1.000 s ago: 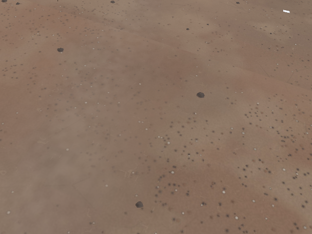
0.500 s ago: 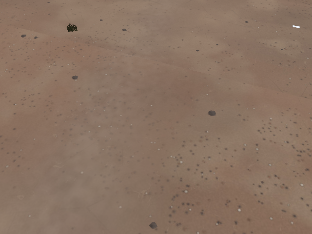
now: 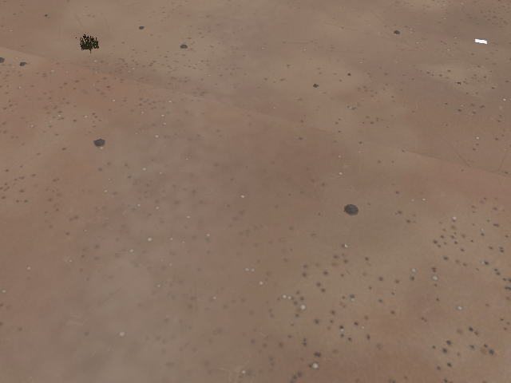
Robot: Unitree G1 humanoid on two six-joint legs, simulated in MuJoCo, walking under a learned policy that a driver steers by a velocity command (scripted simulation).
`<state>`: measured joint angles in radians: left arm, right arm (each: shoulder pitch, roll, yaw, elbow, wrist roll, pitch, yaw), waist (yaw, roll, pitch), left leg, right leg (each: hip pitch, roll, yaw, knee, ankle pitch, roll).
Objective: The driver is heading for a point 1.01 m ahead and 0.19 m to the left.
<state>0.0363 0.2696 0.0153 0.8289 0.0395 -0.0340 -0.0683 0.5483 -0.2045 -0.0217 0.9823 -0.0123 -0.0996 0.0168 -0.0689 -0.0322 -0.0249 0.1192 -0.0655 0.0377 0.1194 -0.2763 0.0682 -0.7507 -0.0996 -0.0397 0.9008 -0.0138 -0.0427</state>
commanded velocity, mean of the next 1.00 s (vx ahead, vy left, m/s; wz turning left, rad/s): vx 0.96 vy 0.00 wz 0.53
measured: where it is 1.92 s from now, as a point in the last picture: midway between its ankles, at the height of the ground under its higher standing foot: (188, 195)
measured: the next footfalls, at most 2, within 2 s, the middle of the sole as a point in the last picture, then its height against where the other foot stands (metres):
right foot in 0.18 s outside the picture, level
left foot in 0.64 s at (221, 293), level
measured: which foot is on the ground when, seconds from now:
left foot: down 0.00-0.16, up 0.18-0.62, down 0.64-1.00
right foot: up 0.00-0.16, down 0.18-0.64, up 0.66-1.00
